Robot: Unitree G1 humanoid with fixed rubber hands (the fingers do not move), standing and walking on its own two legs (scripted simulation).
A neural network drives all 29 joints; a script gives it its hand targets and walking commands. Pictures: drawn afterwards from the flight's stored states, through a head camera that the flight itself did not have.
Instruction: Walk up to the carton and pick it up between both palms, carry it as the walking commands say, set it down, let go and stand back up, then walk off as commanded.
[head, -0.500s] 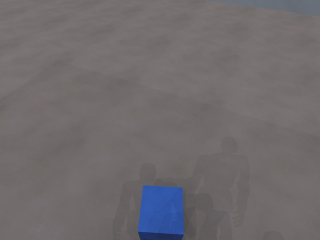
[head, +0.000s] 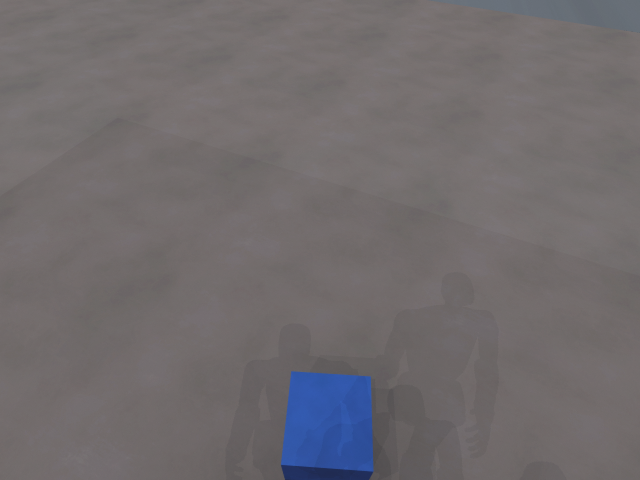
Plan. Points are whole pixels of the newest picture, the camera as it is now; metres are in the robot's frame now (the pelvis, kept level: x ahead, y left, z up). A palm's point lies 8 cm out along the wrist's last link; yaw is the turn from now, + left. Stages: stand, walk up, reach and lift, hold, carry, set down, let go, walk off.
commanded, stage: stand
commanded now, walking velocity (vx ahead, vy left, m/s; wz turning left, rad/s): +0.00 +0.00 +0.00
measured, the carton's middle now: (328, 428) +0.38 +0.00 -0.68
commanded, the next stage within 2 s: reach and lift in 0.22 s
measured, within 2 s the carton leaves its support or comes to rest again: neither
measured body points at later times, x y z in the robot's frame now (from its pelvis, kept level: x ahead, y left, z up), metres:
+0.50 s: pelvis -0.04 +0.00 -0.03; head +0.06 +0.00 +0.41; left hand +0.18 +0.23 -0.15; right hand +0.16 -0.23 -0.15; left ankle -0.06 +0.08 -0.74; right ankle -0.02 -0.13 -0.74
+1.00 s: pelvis -0.12 -0.02 -0.09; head +0.04 -0.01 +0.33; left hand +0.18 +0.20 -0.20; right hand +0.17 -0.24 -0.19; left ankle -0.06 +0.08 -0.74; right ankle -0.02 -0.14 -0.74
